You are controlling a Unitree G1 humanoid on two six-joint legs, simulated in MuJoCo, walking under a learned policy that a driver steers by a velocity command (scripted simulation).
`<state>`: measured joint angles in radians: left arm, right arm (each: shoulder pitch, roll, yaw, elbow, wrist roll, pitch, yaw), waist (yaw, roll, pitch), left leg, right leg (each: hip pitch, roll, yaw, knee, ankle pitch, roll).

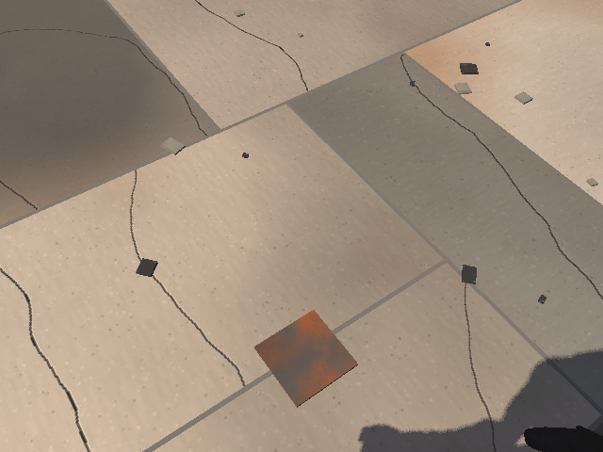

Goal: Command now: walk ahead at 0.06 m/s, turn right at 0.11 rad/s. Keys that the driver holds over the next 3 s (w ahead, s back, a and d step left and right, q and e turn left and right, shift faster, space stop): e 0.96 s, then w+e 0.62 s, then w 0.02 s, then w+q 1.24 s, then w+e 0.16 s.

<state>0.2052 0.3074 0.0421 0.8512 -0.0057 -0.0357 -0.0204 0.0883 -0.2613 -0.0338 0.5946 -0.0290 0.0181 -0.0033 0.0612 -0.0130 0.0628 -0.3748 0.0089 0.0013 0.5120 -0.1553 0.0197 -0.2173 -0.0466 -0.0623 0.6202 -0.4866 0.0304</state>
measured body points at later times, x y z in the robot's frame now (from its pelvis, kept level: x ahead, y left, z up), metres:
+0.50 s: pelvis +0.00 -0.04 +0.01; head +0.02 -0.09 +0.46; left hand +0.16 +0.22 -0.08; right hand +0.09 -0.36 -0.11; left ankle +0.04 +0.11 -0.65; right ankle -0.01 -0.12 -0.73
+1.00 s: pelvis +0.03 -0.01 +0.01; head +0.07 -0.01 +0.46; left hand +0.32 +0.17 -0.10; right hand +0.00 -0.33 -0.09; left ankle +0.10 +0.09 -0.73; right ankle -0.06 -0.10 -0.66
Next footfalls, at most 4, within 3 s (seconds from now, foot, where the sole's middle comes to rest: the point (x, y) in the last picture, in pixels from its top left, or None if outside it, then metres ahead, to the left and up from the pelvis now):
0.34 right None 0.02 -0.13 -0.77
0.86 left None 0.13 0.06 -0.77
1.34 right None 0.02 -0.21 -0.77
1.82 left None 0.39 -0.40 -0.77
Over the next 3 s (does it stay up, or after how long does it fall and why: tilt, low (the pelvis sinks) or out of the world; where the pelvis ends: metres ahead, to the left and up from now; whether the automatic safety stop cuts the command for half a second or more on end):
stays up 0.70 -0.70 0.01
